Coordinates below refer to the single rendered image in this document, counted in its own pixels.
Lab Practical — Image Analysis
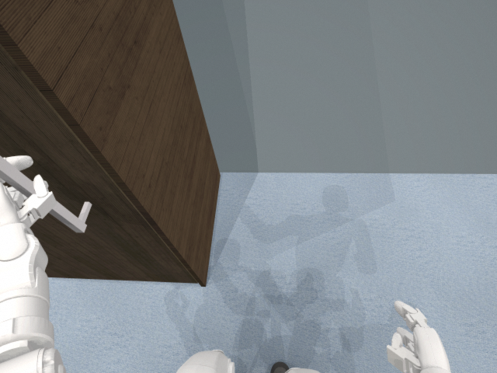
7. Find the left robot hand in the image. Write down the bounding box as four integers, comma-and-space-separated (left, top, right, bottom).
0, 155, 57, 228

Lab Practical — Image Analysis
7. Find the handle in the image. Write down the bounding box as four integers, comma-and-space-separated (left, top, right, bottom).
0, 156, 92, 233

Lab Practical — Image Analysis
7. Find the wardrobe door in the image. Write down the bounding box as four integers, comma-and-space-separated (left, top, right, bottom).
0, 44, 198, 284

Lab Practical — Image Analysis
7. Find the right robot hand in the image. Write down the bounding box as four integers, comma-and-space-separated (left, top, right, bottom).
387, 301, 451, 373

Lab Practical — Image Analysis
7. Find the robot left thigh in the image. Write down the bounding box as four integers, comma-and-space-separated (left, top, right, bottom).
176, 350, 235, 373

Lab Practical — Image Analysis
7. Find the robot left upper arm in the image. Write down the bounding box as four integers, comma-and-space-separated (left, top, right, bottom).
0, 347, 67, 373

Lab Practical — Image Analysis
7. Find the robot left forearm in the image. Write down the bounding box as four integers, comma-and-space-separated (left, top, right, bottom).
0, 223, 54, 364

